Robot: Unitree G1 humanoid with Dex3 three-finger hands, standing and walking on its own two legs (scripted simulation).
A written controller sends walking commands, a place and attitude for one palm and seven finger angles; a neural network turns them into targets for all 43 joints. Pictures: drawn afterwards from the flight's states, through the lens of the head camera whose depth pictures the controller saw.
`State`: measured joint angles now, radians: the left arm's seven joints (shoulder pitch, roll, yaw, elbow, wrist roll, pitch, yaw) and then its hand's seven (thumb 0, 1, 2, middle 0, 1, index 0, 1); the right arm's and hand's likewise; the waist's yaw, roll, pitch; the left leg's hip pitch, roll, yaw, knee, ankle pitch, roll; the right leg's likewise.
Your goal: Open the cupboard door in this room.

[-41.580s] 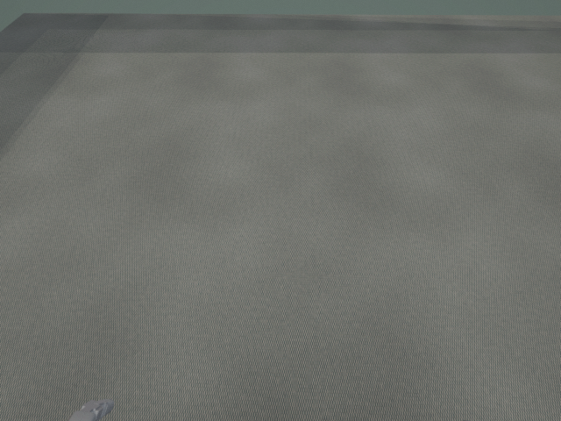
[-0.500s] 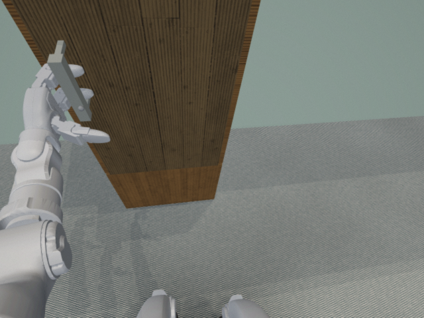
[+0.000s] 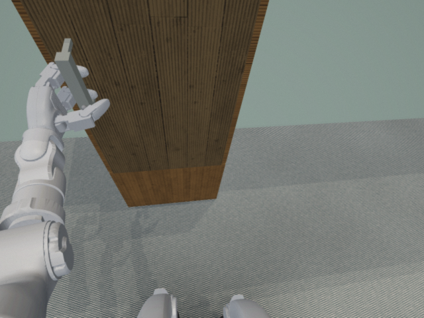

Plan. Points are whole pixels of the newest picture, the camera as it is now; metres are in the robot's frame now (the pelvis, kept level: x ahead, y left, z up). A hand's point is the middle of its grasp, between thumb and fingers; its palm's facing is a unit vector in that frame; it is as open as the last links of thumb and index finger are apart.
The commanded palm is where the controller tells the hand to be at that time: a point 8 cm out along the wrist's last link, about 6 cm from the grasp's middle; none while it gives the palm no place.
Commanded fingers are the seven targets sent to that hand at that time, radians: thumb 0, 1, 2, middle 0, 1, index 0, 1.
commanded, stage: close the thumb around the handle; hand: left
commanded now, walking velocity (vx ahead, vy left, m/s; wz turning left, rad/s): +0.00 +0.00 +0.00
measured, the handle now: (80, 82) +0.54 +0.23 +0.09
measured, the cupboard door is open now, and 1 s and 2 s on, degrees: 0 29 47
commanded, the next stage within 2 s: pull the door open along its arc in 0.26 s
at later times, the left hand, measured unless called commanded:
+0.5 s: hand (92, 107) +0.48 +0.20 +0.08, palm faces +0.09 -1.00 +0.00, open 5.7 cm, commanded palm +0.44 +0.25 +0.09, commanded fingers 0.00 0.90 0.90 -0.40 -1.35 -0.40 -1.35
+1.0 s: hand (130, 173) +0.34 +0.12 +0.09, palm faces +0.40 -0.91 +0.08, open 6.2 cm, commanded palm +0.27 +0.17 +0.09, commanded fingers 0.00 0.90 0.90 -0.40 -1.35 -0.40 -1.35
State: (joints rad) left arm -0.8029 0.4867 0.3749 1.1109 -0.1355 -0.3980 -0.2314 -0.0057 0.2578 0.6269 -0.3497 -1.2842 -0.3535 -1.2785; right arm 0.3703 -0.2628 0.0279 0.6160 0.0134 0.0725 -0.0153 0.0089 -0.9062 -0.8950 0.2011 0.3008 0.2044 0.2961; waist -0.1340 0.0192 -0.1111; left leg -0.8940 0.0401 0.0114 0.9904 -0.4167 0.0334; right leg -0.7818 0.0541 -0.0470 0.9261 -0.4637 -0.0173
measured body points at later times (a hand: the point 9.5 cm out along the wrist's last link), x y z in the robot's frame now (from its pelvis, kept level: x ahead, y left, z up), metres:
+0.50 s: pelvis +0.00 +0.00 +0.00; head +0.10 +0.02 +0.44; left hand +0.47 +0.26 +0.09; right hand +0.02 -0.26 -0.11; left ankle +0.03 +0.10 -0.68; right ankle -0.01 -0.12 -0.68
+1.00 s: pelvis +0.01 -0.01 +0.01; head +0.05 -0.01 +0.46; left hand +0.32 +0.17 +0.09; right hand +0.18 -0.23 -0.08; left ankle +0.03 +0.10 -0.68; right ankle -0.01 -0.12 -0.68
